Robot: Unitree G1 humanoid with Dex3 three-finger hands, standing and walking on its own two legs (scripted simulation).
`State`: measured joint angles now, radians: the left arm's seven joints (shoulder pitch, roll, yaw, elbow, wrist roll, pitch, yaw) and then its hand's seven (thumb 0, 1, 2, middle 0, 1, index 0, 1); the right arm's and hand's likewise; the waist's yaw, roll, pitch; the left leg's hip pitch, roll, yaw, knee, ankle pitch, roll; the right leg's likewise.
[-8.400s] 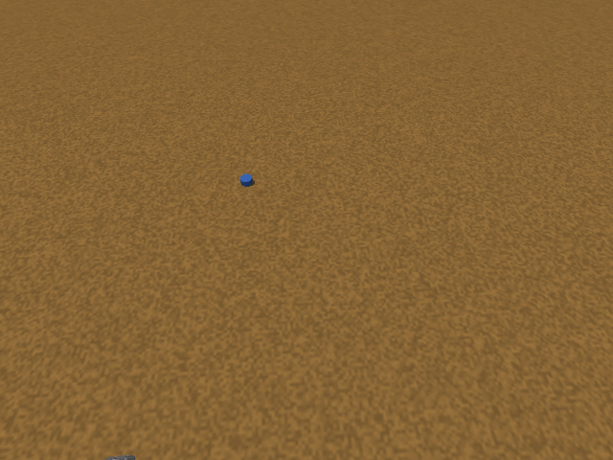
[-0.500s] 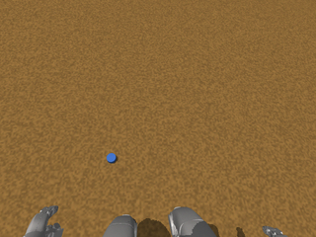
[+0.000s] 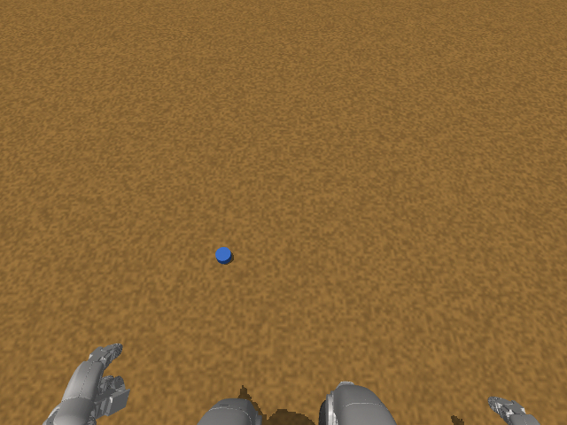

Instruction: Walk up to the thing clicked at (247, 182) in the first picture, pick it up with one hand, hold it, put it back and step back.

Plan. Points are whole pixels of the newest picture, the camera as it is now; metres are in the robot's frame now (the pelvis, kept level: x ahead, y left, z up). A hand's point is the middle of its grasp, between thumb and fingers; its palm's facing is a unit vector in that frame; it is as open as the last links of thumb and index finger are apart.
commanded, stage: walk up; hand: left
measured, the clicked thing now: (223, 255) +0.66 +0.26 -0.73
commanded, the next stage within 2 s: stand in 1.24 s
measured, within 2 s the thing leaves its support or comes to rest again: neither
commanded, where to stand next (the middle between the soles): +0.31 -0.02 m, yaw -1 degrees
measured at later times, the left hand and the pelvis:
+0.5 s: hand out of the picture -0.04 +0.24 -0.13, palm faces -0.01 -0.93 -0.37, open 7.4 cm; pelvis -0.09 -0.02 +0.01, yaw -2 degrees
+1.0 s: hand out of the picture +0.02 +0.24 -0.13, palm faces +0.02 -0.94 -0.35, open 7.4 cm; pelvis -0.08 -0.02 +0.02, yaw -1 degrees
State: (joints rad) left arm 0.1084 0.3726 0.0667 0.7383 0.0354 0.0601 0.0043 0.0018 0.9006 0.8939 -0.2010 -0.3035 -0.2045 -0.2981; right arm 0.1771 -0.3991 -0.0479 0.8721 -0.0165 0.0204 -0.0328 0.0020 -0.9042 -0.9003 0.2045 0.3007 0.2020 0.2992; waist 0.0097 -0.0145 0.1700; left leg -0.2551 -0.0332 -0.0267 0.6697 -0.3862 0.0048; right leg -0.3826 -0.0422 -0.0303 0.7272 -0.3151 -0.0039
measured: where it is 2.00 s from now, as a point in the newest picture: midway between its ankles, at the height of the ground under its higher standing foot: outside the picture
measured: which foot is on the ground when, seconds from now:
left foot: down 0.00-1.00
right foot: down 0.00-0.02, up 0.04-0.26, down 0.28-1.00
